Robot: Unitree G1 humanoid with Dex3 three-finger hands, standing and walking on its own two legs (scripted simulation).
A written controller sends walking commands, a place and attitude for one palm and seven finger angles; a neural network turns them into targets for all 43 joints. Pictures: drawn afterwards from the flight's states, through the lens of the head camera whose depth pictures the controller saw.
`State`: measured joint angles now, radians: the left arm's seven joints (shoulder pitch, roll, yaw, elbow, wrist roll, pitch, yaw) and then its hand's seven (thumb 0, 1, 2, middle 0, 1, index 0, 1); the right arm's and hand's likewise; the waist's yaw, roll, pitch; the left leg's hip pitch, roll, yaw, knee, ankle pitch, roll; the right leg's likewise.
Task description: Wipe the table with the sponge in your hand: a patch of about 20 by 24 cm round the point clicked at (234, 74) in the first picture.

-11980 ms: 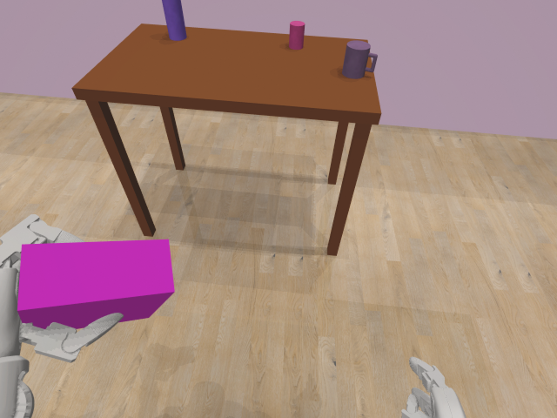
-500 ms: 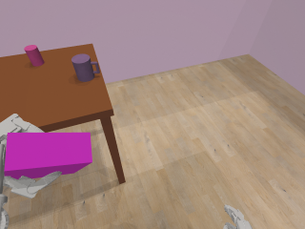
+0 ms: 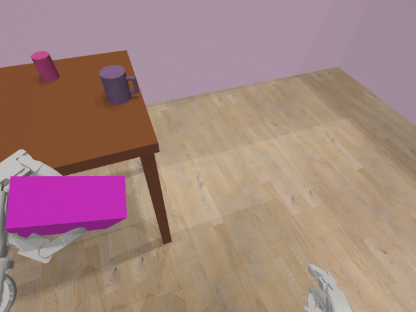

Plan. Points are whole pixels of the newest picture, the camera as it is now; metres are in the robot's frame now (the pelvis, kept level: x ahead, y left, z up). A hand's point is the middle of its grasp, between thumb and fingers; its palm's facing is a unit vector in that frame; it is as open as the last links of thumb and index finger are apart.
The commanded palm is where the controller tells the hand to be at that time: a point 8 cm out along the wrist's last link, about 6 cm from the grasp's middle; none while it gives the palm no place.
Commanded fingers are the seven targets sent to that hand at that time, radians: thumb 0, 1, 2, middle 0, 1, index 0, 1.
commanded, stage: look again from close up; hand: left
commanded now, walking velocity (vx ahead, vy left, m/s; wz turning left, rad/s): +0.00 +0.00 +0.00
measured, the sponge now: (85, 206) +0.23 +0.21 +0.14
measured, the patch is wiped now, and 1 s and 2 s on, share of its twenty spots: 0.00 0.00 0.00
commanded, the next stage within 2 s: shuffle to correct the standing spot in 0.22 s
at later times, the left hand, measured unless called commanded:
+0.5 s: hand (47, 185) +0.25 +0.27 +0.16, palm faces +0.38 -0.85 -0.35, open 10.1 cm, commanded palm +0.19 +0.30 +0.18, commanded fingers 0.00 0.10 1.30 -1.20 -1.60 -1.20 -1.60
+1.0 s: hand (32, 178) +0.26 +0.29 +0.16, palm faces +0.36 -0.84 -0.41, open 10.1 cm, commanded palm +0.20 +0.33 +0.18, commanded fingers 0.00 0.10 1.30 -1.20 -1.60 -1.20 -1.60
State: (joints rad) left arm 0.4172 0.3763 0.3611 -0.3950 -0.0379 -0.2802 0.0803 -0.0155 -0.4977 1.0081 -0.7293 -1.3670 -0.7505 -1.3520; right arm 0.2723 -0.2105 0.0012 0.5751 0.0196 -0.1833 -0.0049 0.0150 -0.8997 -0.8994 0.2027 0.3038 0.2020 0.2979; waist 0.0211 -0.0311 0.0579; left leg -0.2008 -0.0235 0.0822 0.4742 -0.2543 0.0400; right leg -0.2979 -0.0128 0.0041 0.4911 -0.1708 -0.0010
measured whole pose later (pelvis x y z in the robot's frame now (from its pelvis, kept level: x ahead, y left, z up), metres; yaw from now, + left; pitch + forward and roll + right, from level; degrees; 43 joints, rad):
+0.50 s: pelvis +0.04 +0.02 +0.00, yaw +0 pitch -1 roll -1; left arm 0.41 0.35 0.34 -0.43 -0.03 -0.21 0.09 -0.02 -0.50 1.01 -0.73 -1.37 -0.75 -1.35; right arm 0.19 -0.20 0.04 0.52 -0.01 -0.11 -0.01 0.01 -0.90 -0.90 0.20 0.30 0.20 0.30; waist 0.03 -0.03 0.03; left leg -0.16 -0.01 0.07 0.48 -0.31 0.05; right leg -0.22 0.00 -0.01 0.43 -0.19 0.01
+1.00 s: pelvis +0.04 +0.05 -0.01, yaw -1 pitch -1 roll -1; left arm 0.45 0.39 0.38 -0.48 -0.05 -0.24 0.10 -0.02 -0.50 1.01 -0.73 -1.37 -0.75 -1.35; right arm 0.22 -0.21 0.01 0.53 0.01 -0.04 0.00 0.02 -0.90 -0.90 0.20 0.30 0.20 0.30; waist 0.00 -0.01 0.05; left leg -0.20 -0.06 0.11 0.62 -0.41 0.10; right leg -0.31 -0.04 0.04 0.64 -0.31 0.03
